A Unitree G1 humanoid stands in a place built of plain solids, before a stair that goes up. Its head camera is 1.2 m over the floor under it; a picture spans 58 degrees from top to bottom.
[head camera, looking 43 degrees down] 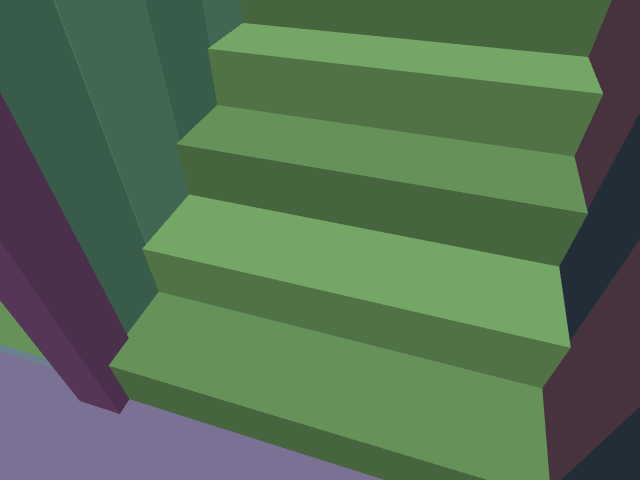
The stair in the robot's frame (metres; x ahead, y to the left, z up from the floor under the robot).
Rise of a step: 0.18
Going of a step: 0.26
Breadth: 1.10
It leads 17 degrees to the right of straight ahead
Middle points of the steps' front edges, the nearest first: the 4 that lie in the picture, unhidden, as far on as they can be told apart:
0.45 0.04 0.18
0.70 -0.03 0.37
0.95 -0.11 0.55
1.20 -0.18 0.73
